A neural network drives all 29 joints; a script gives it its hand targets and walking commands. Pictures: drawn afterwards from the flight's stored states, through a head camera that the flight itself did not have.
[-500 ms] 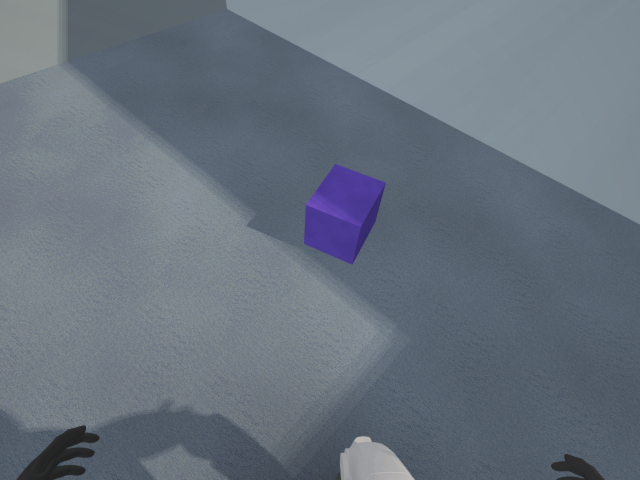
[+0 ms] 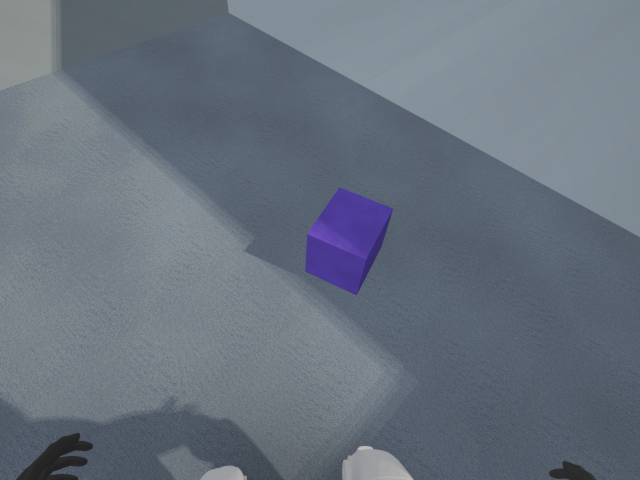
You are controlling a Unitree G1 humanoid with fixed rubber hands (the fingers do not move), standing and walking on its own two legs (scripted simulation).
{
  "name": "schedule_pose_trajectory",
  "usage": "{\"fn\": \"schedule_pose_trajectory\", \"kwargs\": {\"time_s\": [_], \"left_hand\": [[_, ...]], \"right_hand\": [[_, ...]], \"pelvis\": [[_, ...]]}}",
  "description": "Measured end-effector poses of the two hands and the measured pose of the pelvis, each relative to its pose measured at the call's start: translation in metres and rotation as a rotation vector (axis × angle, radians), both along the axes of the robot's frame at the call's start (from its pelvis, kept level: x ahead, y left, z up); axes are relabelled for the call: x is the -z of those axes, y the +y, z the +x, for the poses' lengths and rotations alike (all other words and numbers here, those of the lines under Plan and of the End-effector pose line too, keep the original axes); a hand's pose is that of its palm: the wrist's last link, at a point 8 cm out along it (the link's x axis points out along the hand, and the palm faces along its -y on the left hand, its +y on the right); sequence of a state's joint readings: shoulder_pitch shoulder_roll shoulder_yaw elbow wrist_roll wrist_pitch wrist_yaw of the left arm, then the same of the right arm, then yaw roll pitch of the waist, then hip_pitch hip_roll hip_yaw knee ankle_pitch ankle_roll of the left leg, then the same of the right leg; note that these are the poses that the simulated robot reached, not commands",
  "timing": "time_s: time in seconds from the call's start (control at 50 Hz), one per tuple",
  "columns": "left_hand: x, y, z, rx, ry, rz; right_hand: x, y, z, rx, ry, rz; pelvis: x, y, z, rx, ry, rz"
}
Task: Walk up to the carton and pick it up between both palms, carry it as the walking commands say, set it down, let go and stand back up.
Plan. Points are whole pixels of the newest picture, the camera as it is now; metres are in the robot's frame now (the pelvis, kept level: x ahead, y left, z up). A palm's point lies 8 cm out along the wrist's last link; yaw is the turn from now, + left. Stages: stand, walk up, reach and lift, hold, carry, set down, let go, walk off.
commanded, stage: walk up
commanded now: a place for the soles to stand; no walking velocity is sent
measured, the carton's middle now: (347, 241) +0.92 -0.13 -0.63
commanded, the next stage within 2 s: none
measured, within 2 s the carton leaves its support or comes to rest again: neither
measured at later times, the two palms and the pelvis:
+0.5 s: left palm (73, 382) +0.24 +0.32 -0.07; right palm (572, 403) +0.22 -0.34 -0.06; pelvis +0.14 +0.00 +0.00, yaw -1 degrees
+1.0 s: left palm (127, 308) +0.35 +0.29 -0.07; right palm (565, 322) +0.35 -0.38 -0.06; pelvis +0.26 -0.05 +0.00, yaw +0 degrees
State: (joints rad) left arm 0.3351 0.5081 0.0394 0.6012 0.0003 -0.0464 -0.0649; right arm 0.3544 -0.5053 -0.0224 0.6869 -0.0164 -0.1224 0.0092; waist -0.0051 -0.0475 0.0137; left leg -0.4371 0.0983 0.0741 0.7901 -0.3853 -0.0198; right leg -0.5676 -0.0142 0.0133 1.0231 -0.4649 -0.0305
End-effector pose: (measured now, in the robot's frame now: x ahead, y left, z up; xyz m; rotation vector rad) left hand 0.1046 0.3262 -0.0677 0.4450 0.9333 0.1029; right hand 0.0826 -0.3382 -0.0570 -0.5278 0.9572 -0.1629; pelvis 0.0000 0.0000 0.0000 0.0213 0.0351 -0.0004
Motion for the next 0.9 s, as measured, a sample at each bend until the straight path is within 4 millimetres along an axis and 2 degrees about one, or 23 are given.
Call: {"fn": "schedule_pose_trajectory", "kwargs": {"time_s": [0.1, 0.18, 0.3, 0.4, 0.44, 0.52, 0.6, 0.68, 0.72, 0.78, 0.9], "left_hand": [[0.005, -0.029, 0.055, 0.047, -0.035, -0.012], [-0.001, -0.041, 0.072, 0.018, -0.058, -0.018], [-0.02, -0.024, 0.086, -0.038, -0.063, 0.012], [-0.012, 0.001, 0.1, -0.049, -0.017, 0.028], [-0.003, 0.004, 0.112, -0.042, 0.003, 0.021], [0.005, -0.006, 0.146, -0.011, 0.006, -0.007], [0.01, -0.024, 0.184, 0.032, -0.013, -0.027], [0.011, -0.048, 0.214, 0.049, -0.031, -0.028], [0.013, -0.057, 0.221, 0.039, -0.038, -0.021], [0.004, -0.063, 0.224, 0.001, -0.055, -0.022], [-0.011, -0.052, 0.231, -0.049, -0.047, 0.006]], "right_hand": [[0.007, -0.03, 0.015, 0.037, 0.024, -0.021], [0.011, -0.03, 0.042, 0.044, 0.029, 0.009], [0.003, -0.016, 0.099, -0.009, -0.012, 0.033], [0.001, -0.001, 0.134, -0.042, -0.007, 0.016], [0.003, 0.002, 0.14, -0.036, -0.012, 0.003], [-0.004, -0.005, 0.143, 0.01, 0.001, -0.02], [-0.008, -0.025, 0.149, 0.044, 0.015, -0.045], [0.003, -0.05, 0.164, 0.054, 0.021, -0.048], [0.013, -0.058, 0.174, 0.055, 0.027, -0.038], [0.017, -0.054, 0.196, 0.047, 0.025, -0.004], [0.008, -0.047, 0.245, -0.007, -0.004, 0.013]], "pelvis": [[0.008, -0.018, 0.03, 0.014, 0.008, 0.005], [0.003, -0.026, 0.055, 0.013, -0.03, 0.001], [-0.008, -0.021, 0.092, 0.01, -0.057, -0.009], [-0.004, -0.008, 0.119, 0.001, -0.028, -0.03], [0.001, -0.003, 0.129, 0.01, -0.031, -0.023], [0.0, -0.005, 0.148, 0.013, -0.02, -0.016], [0.002, -0.017, 0.166, 0.015, -0.013, -0.002], [0.01, -0.034, 0.186, 0.026, -0.005, 0.01], [0.015, -0.043, 0.195, 0.024, -0.027, 0.003], [0.009, -0.05, 0.21, 0.014, -0.056, 0.0], [-0.002, -0.052, 0.239, 0.007, -0.056, -0.002]]}}
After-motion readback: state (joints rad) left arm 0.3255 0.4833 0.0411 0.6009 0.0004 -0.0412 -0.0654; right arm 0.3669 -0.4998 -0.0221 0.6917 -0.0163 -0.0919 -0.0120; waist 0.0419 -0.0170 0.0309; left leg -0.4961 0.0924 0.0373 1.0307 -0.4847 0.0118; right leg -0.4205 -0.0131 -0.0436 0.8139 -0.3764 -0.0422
